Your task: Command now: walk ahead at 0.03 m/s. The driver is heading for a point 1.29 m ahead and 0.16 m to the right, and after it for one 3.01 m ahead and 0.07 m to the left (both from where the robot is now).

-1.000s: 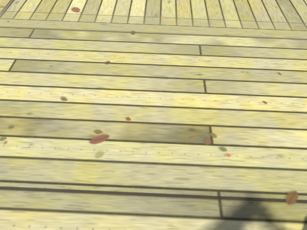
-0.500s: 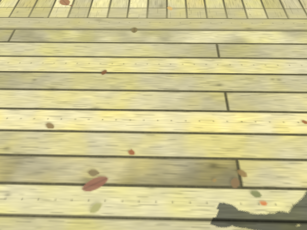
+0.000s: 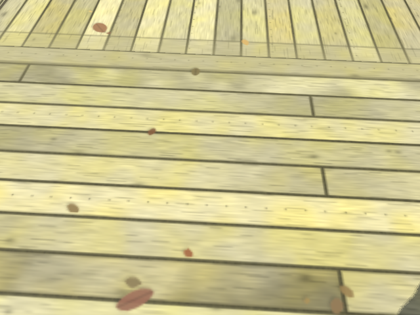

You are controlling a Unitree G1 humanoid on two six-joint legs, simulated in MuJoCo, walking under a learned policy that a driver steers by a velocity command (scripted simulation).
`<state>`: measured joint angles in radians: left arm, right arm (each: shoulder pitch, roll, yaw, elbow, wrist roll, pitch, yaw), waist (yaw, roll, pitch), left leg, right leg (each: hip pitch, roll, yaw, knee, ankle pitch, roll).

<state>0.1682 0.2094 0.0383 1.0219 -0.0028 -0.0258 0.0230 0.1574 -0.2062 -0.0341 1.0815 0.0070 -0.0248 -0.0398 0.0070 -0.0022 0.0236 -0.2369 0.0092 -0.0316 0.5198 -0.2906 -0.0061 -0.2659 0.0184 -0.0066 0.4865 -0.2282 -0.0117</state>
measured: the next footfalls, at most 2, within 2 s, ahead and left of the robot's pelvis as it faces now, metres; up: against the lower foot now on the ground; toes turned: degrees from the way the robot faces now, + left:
left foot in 1.28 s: +0.54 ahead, +0.05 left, +0.00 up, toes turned +4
right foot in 1.76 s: +1.00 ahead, -0.10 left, +0.00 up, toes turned -3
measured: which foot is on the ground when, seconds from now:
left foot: down 0.00-0.84, up 0.86-1.00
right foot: down 0.00-1.00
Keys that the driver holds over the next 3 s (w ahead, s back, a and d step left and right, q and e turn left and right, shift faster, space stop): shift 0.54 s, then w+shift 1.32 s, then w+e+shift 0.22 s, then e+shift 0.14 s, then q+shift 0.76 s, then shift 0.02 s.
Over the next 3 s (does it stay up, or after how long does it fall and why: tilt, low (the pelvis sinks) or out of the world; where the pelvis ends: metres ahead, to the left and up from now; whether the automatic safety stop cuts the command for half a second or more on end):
stays up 1.41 -0.05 0.00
